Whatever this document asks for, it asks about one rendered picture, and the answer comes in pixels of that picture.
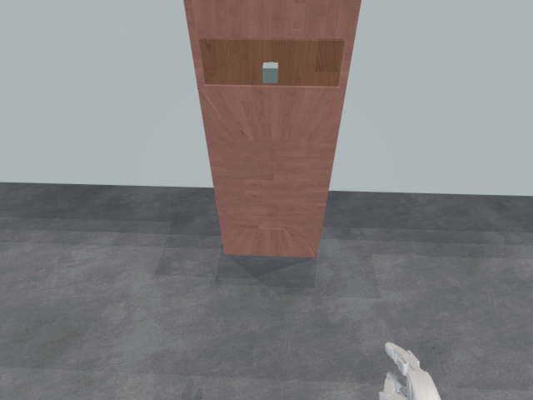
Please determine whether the right robot hand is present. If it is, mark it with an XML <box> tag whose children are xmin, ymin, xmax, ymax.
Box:
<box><xmin>379</xmin><ymin>342</ymin><xmax>441</xmax><ymax>400</ymax></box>

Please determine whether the cabinet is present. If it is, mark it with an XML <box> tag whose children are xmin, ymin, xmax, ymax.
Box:
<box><xmin>183</xmin><ymin>0</ymin><xmax>361</xmax><ymax>258</ymax></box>

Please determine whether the drawer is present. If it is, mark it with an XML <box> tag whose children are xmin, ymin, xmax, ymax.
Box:
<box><xmin>199</xmin><ymin>37</ymin><xmax>345</xmax><ymax>87</ymax></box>

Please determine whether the handle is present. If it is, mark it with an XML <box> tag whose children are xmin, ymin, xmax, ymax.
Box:
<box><xmin>262</xmin><ymin>62</ymin><xmax>278</xmax><ymax>83</ymax></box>

